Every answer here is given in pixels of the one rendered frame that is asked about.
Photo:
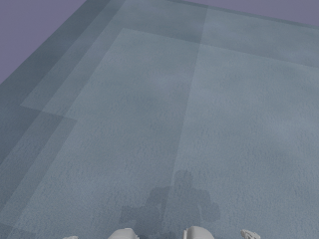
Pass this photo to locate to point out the left robot thigh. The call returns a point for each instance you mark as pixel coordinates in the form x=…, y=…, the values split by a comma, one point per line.
x=124, y=234

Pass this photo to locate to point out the robot right hand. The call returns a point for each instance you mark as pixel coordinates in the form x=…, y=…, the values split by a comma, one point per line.
x=246, y=234

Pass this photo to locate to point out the right robot thigh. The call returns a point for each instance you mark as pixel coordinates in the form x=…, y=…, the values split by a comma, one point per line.
x=196, y=232

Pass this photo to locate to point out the robot thigh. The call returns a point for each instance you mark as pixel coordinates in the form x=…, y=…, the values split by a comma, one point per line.
x=196, y=232
x=124, y=234

